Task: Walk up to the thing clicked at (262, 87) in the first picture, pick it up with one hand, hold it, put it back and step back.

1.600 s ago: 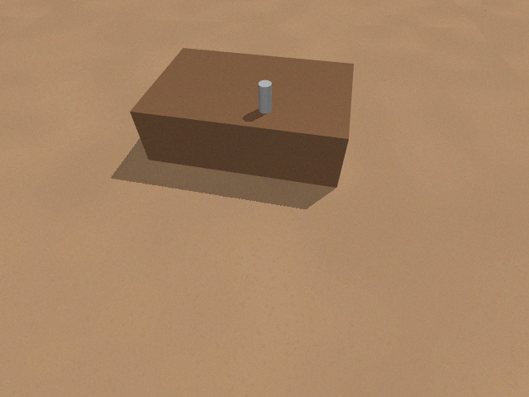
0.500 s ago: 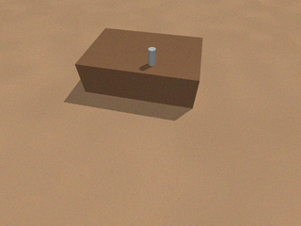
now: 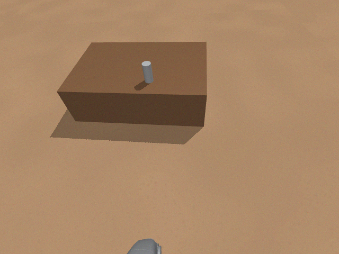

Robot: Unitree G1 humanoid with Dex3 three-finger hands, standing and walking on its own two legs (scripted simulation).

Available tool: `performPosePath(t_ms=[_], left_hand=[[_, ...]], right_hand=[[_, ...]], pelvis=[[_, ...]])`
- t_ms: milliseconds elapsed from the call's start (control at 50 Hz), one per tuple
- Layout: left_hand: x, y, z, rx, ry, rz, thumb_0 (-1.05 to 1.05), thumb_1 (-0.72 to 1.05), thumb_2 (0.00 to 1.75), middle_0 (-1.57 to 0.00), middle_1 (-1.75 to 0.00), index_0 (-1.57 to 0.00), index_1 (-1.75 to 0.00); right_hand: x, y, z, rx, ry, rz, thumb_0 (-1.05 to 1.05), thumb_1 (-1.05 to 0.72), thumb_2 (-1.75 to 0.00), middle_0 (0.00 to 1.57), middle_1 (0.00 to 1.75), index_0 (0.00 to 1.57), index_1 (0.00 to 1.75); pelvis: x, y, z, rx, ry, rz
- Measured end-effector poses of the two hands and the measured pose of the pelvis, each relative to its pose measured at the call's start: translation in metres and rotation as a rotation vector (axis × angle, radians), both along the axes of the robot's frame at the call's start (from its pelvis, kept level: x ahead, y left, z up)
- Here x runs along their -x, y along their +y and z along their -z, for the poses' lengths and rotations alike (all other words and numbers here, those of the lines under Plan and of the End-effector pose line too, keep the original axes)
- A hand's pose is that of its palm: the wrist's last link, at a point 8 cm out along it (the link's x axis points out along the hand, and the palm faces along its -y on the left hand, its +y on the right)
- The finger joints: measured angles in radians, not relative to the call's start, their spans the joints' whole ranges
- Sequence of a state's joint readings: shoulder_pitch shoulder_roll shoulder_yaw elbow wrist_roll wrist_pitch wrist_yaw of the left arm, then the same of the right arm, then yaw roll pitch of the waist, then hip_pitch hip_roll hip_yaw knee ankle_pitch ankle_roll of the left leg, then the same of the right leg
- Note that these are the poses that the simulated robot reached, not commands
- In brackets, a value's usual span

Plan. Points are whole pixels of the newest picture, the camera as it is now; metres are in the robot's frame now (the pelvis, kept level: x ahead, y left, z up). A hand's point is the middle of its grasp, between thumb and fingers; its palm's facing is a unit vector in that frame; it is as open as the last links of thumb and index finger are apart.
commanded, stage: walk up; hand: left
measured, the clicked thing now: (147, 72) +1.28 +0.25 -0.37
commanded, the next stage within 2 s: none
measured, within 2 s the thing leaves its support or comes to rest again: neither
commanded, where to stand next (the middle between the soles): +0.79 +0.14 m, yaw -8 degrees
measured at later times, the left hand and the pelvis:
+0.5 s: hand (78, 185) +0.33 +0.34 -0.13, palm faces -0.14 -0.91 -0.39, open 7.4 cm; pelvis +0.23 +0.07 +0.00, yaw -5 degrees
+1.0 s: hand (86, 141) +0.51 +0.37 -0.14, palm faces -0.10 -0.90 -0.42, open 7.4 cm; pelvis +0.44 +0.09 -0.01, yaw -5 degrees
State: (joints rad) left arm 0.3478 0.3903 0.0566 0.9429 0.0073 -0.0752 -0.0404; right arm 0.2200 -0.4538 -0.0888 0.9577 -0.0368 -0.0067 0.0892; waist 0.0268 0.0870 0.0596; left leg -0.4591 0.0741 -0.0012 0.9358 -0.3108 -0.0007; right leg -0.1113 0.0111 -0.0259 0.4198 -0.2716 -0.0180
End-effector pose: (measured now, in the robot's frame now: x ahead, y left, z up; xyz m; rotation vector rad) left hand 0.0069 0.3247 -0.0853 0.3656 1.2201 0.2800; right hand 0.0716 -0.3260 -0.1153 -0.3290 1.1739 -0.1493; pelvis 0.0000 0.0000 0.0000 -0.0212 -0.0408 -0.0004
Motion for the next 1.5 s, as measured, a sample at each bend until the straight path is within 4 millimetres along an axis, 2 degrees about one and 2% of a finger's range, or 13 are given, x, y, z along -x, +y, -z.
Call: performPosePath(t_ms=[140, 260, 360, 460, 580, 660, 840, 940, 1040, 1140, 1340, 1420, 1500], left_hand=[[-0.061, 0.019, 0.019, 0.03, 0.014, 0.018, 0.01, 0.9, 0.9, -0.21, -0.3, -0.21, -0.3], [-0.14, 0.05, 0.043, 0.038, 0.028, 0.053, 0.01, 0.9, 0.9, -0.21, -0.3, -0.21, -0.3], [-0.22, 0.057, 0.029, 0.054, -0.033, 0.128, 0.01, 0.91, 0.9, -0.2, -0.3, -0.2, -0.3], [-0.29, 0.06, 0.014, 0.043, -0.073, 0.182, 0.01, 0.91, 0.9, -0.2, -0.3, -0.2, -0.3], [-0.373, 0.05, 0.004, 0.015, -0.1, 0.229, 0.01, 0.91, 0.9, -0.2, -0.3, -0.2, -0.3], [-0.424, 0.038, 0.007, -0.018, -0.159, 0.242, 0.01, 0.91, 0.9, -0.2, -0.3, -0.2, -0.3], [-0.466, 0.038, -0.006, -0.006, -0.167, 0.203, 0.0, 0.9, 0.9, -0.21, -0.3, -0.21, -0.3], [-0.481, 0.064, 0.001, -0.001, -0.123, 0.182, 0.01, 0.9, 0.9, -0.21, -0.3, -0.21, -0.3], [-0.512, 0.106, 0.026, -0.004, -0.066, 0.164, 0.01, 0.9, 0.9, -0.21, -0.3, -0.21, -0.3], [-0.562, 0.123, 0.037, -0.001, -0.021, 0.175, 0.01, 0.91, 0.9, -0.2, -0.3, -0.2, -0.3], [-0.671, 0.102, 0.019, 0.042, -0.087, 0.26, 0.01, 0.91, 0.9, -0.2, -0.3, -0.2, -0.3], [-0.707, 0.092, 0.018, 0.012, -0.138, 0.273, 0.01, 0.91, 0.9, -0.2, -0.3, -0.2, -0.3], [-0.722, 0.091, 0.01, 0.001, -0.168, 0.245, 0.01, 0.91, 0.9, -0.21, -0.3, -0.2, -0.3]], right_hand=[[-0.088, 0.028, -0.005, 0.004, -0.049, -0.032, 0.01, -0.91, -0.9, 0.2, 0.3, 0.2, 0.3], [-0.161, 0.064, -0.01, 0.018, -0.164, -0.016, 0.01, -0.91, -0.9, 0.2, 0.3, 0.2, 0.3], [-0.177, 0.08, -0.023, 0.011, -0.161, 0.047, 0.0, -0.91, -0.9, 0.2, 0.3, 0.2, 0.3], [-0.182, 0.081, -0.021, 0.015, -0.101, 0.081, 0.0, -0.9, -0.9, 0.2, 0.3, 0.2, 0.3], [-0.194, 0.068, 0.0, 0.0, -0.009, 0.135, 0.01, -0.9, -0.9, 0.2, 0.3, 0.2, 0.3], [-0.221, 0.058, 0.024, -0.011, 0.034, 0.15, 0.01, -0.91, -0.9, 0.2, 0.3, 0.2, 0.3], [-0.325, 0.067, 0.012, -0.033, -0.019, 0.092, 0.01, -0.91, -0.9, 0.2, 0.3, 0.2, 0.3], [-0.377, 0.076, -0.001, -0.005, -0.038, 0.061, 0.01, -0.91, -0.9, 0.2, 0.3, 0.2, 0.3], [-0.425, 0.09, -0.006, 0.058, -0.073, 0.067, 0.01, -0.91, -0.9, 0.2, 0.3, 0.2, 0.3], [-0.443, 0.11, -0.013, 0.08, -0.088, 0.124, 0.0, -0.91, -0.9, 0.2, 0.3, 0.2, 0.3], [-0.459, 0.131, -0.005, 0.03, 0.045, 0.167, 0.01, -0.9, -0.9, 0.2, 0.3, 0.2, 0.3], [-0.483, 0.125, 0.018, 0.002, 0.059, 0.176, 0.01, -0.9, -0.9, 0.2, 0.3, 0.2, 0.3], [-0.525, 0.127, 0.025, -0.016, 0.053, 0.151, 0.01, -0.91, -0.9, 0.2, 0.3, 0.2, 0.3]], pelvis=[[-0.066, 0.022, 0.009, 0.016, 0.001, 0.012], [-0.125, 0.053, 0.021, -0.012, -0.009, 0.035], [-0.169, 0.063, 0.007, -0.019, -0.005, 0.06], [-0.213, 0.068, 0.001, -0.03, -0.003, 0.076], [-0.271, 0.062, 0.008, -0.046, 0.001, 0.089], [-0.309, 0.051, 0.023, -0.025, -0.007, 0.093], [-0.373, 0.057, 0.008, -0.014, -0.004, 0.095], [-0.41, 0.073, 0.008, -0.004, 0.005, 0.091], [-0.457, 0.102, 0.022, -0.008, 0.007, 0.091], [-0.494, 0.119, 0.021, -0.019, 0.002, 0.114], [-0.56, 0.123, 0.01, -0.028, 0.007, 0.121], [-0.588, 0.114, 0.023, -0.02, 0.0, 0.121], [-0.609, 0.114, 0.021, -0.018, -0.013, 0.12]])
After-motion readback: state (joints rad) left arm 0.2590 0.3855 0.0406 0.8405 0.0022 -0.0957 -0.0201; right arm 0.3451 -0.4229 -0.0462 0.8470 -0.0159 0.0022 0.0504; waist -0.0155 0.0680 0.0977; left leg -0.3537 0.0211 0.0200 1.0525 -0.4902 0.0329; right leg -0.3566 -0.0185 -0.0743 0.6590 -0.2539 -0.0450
